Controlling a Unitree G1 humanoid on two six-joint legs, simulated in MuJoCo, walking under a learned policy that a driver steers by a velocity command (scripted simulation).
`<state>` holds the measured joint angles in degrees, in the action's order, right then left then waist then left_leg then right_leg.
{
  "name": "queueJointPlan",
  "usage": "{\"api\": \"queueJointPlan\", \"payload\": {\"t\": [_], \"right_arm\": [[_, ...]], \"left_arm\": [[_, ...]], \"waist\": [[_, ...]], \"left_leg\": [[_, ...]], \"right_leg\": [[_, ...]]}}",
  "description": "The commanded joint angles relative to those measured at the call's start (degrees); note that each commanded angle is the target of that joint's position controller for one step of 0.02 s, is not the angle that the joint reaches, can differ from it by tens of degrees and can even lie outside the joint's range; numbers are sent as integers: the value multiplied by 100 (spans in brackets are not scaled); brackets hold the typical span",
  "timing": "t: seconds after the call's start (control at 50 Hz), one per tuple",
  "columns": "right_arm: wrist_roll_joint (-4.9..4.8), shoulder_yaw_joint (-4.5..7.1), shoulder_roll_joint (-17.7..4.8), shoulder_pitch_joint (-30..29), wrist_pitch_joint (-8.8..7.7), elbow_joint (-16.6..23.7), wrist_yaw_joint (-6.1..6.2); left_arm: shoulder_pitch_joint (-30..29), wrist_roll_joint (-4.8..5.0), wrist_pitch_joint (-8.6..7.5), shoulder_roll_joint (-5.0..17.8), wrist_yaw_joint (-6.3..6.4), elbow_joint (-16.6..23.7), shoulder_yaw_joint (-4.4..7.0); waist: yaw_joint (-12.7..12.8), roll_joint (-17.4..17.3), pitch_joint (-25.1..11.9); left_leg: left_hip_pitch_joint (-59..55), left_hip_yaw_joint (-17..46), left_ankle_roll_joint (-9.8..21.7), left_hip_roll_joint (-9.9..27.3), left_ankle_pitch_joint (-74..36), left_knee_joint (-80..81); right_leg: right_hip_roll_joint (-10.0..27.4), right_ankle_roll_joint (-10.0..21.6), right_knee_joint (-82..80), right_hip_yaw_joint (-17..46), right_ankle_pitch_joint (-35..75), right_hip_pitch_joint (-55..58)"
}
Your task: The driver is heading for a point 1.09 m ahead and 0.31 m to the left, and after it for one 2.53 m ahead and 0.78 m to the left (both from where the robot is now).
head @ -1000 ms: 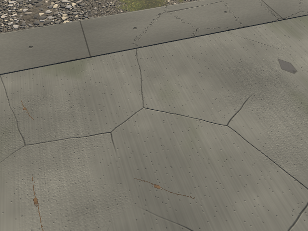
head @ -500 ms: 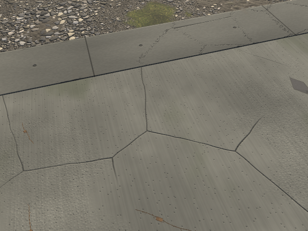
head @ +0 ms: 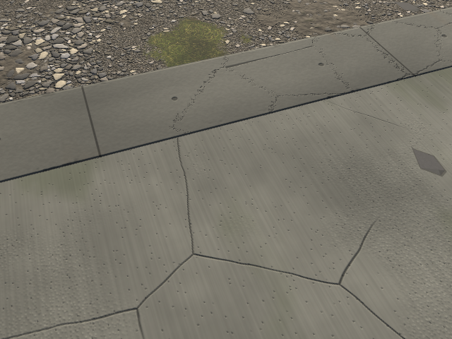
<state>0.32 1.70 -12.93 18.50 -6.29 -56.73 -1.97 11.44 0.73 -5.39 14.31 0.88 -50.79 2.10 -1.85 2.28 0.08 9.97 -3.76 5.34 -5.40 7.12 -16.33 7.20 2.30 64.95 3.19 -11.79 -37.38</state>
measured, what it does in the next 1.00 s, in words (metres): walks ahead, turning left: right foot, then left foot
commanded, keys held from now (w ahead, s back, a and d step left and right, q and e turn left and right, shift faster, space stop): w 0.34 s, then w+q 0.40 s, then q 0.26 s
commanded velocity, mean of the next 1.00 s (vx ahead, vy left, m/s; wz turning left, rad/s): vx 0.45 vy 0.00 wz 0.26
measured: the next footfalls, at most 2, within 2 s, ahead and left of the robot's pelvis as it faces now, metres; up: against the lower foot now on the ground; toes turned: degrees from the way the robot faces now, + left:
right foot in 0.30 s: +0.33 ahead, -0.17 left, +0.00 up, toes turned -2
left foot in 0.86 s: +0.61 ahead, +0.09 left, +0.00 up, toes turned +17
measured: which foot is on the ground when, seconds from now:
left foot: down 0.00-0.32, up 0.34-0.84, down 0.86-1.00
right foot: up 0.00-0.28, down 0.30-0.86, up 0.88-1.00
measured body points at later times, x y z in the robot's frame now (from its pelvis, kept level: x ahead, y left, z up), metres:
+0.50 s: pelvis +0.27 -0.08 +0.00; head +0.29 -0.10 +0.45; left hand +0.33 +0.18 -0.12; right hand +0.36 -0.35 -0.14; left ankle +0.28 +0.09 -0.65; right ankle +0.29 -0.17 -0.74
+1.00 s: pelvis +0.51 +0.00 -0.02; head +0.56 +0.02 +0.43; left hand +0.53 +0.29 -0.14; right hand +0.74 -0.21 -0.12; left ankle +0.58 +0.08 -0.74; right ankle +0.45 -0.18 -0.63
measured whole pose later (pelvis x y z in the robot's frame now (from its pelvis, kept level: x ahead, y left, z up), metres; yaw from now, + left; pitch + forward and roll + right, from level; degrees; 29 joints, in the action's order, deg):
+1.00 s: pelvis +0.51 +0.00 -0.02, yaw +19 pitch +3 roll +0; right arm -0.4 4.4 -15.8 8.0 -2.5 -43.0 -1.5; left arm 9.9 0.1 -4.9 15.7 1.6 -47.8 2.7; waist 0.0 0.5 4.0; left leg 25.5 -0.5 6.1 -5.8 6.5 -29.4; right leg 1.6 -2.4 74.6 2.2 -27.8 -26.3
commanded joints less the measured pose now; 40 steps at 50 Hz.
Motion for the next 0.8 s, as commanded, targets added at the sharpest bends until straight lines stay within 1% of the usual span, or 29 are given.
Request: {"api": "queueJointPlan", "payload": {"t": [0.02, 0.06, 0.1, 0.16, 0.2, 0.22, 0.24, 0.26, 0.28, 0.3, 0.32, 0.34, 0.36, 0.38, 0.4, 0.42, 0.44, 0.46, 0.48, 0.52, 0.58, 0.62, 0.66, 0.7, 0.74, 0.76, 0.78, 0.8], "right_arm": [[-11, 125, -767, -231, -95, 321, 113], [-53, 137, -837, -1, -50, 284, 172], [-101, 152, -922, 221, -21, 224, 194], [-145, 167, -968, 537, 39, 95, 196], [-149, 182, -973, 644, 96, 30, 205], [-151, 198, -1001, 639, 125, 18, 213], [-154, 217, -1043, 594, 156, 18, 219], [-152, 228, -1086, 484, 187, 40, 223], [-130, 203, -1032, 371, 218, 75, 222], [-54, 113, -819, 307, 219, 181, 219], [-31, -81, -197, 849, 107, 290, 172], [-104, -83, -286, 887, -50, 221, 145], [-285, 73, -860, 423, -126, 326, 127], [-326, 94, -918, 58, -127, 428, 149], [-262, 118, -837, -123, -72, 438, 193], [-220, 161, -756, -67, 27, 422, 225], [-217, 161, -617, 69, 126, 372, 228], [-225, 158, -486, 177, 198, 328, 228], [-230, 169, -439, 169, 245, 349, 233], [-212, 208, -453, -100, 285, 476, 244], [-170, 238, -427, -565, 267, 676, 205], [-146, 219, -371, -910, 255, 802, 143], [-125, 179, -289, -1312, 256, 972, 73], [-125, 149, -231, -1653, 255, 1166, 2], [-140, 136, -211, -1919, 255, 1371, -75], [-136, 142, -214, -1980, 252, 1467, -120], [-116, 168, -257, -1922, 247, 1533, -161], [-94, 220, -359, -1737, 245, 1561, -188]], "left_arm": [[193, -70, 29, 248, 37, 240, 69], [-292, -53, -10, 200, 10, 375, 54], [-721, -20, -33, 166, -29, 473, 35], [-1225, 40, -51, 187, -122, 631, 13], [-1429, 58, -87, 244, -201, 752, 16], [-1431, 60, -113, 294, -236, 790, 27], [-1309, 58, -139, 366, -261, 789, 53], [-1012, 53, -162, 467, -271, 731, 105], [-324, 41, -176, 657, -256, 527, 222], [828, 14, -189, 1044, -212, 221, 381], [1666, -84, -144, 1697, -196, 62, 548], [1796, -70, -130, 1336, -220, 22, 439], [1314, -53, -146, 944, -217, 103, 315], [744, -46, -141, 720, -214, 244, 237], [324, -55, -148, 514, -240, 294, 172], [128, -84, -181, 386, -258, 288, 135], [90, -115, -197, 318, -272, 221, 127], [176, -140, -219, 336, -266, 137, 140], [277, -163, -236, 408, -246, 56, 166], [415, -193, -242, 524, -181, -46, 206], [487, -198, -210, 564, -78, -109, 209], [511, -175, -193, 623, -22, -125, 211], [709, -144, -160, 682, 27, -205, 224], [939, -112, -94, 716, 53, -301, 242], [1066, -75, -4, 767, 66, -355, 268], [961, -70, 56, 799, 83, -329, 276], [820, -60, 113, 871, 112, -266, 291], [743, -42, 161, 966, 154, -204, 314]], "waist": [[267, -425, 306], [98, -421, 298], [-64, -446, 307], [-262, -505, 407], [-279, -537, 462], [-236, -565, 450], [-133, -613, 389], [70, -675, 236], [435, -638, -153], [879, -383, -938], [849, 955, -1820], [862, 1288, -2204], [785, 834, -1392], [610, 442, -884], [442, 116, -496], [254, 228, -289], [151, 313, -197], [100, 303, -136], [71, 253, -59], [90, 140, 72], [163, 105, 182], [260, 94, 281], [414, 25, 431], [543, -37, 556], [602, -43, 626], [539, -20, 692], [432, 64, 609], [310, 218, 374]], "left_leg": [[560, 1229, 988, 1624, -378, 1167], [304, 1075, 841, 1561, -475, 1126], [87, 933, 724, 1522, -466, 1065], [-412, 950, 691, 1683, -320, 877], [-821, 1030, 642, 1868, -323, 654], [-974, 1077, 604, 1952, -385, 519], [-1076, 1109, 554, 2009, -593, 346], [-1089, 1062, 481, 1982, -1211, 11], [-991, 845, 354, 1732, -2156, -800], [-251, 530, 159, 1384, -2136, -2275], [2159, 41, -307, 473, -177, -4648], [3088, 872, -275, 241, 2425, -5656], [3571, 1149, -134, 579, 2137, -6099], [3475, 1017, -81, 891, 1581, -5953], [3243, 948, -110, 1092, 1135, -5589], [2911, 990, -131, 1262, 834, -5247], [2621, 988, -162, 1291, 653, -5126], [2544, 981, -186, 1264, 523, -5105], [2639, 1027, -206, 1248, 355, -5051], [3045, 1176, -250, 1200, -77, -4723], [3305, 1182, -301, 1108, -836, -3829], [3208, 955, -296, 1080, -1266, -3181], [3264, 723, -269, 1082, -1400, -2745], [3479, 576, -206, 1080, -1265, -2438], [3643, 386, -133, 1054, -909, -2250], [3559, 237, -86, 986, -673, -2115], [3201, -4, -25, 819, -420, -2018], [2705, -251, 43, 578, -187, -2043]], "right_leg": [[246, -157, -834, 20, 893, -149], [151, -173, -1737, -69, 1447, -150], [-15, -205, -2452, -202, 1749, 35], [-136, -208, -3025, -270, 1627, 64], [-182, -97, -3306, -248, 1273, 19], [-213, -16, -3425, -255, 1041, 98], [-271, 65, -3544, -292, 819, 325], [-402, 160, -3660, -408, 658, 803], [-596, 297, -3789, -560, 606, 1722], [-210, 588, -3643, -125, 750, 3352], [1250, 1446, -3886, 2257, 149, 5751], [1642, 1693, -4736, 3910, -345, 6080], [1505, 1361, -4782, 3140, -426, 5396], [1311, 1143, -4890, 2228, -39, 4539], [1051, 1004, -5142, 1588, 284, 3785], [841, 863, -5357, 1087, 505, 3297], [701, 805, -5519, 756, 674, 2970], [636, 820, -5604, 473, 1000, 2822], [616, 831, -5654, 232, 1326, 2781], [639, 840, -5709, -98, 1766, 2902], [612, 748, -5789, -510, 1878, 3093], [574, 661, -5862, -787, 1802, 3155], [665, 632, -5892, -958, 1815, 3403], [801, 618, -5753, -1084, 1992, 3874], [942, 599, -5519, -1191, 2295, 4322], [951, 543, -5273, -1310, 2905, 4370], [911, 463, -4922, -1449, 3906, 4325], [866, 383, -4456, -1519, 5054, 4302]]}}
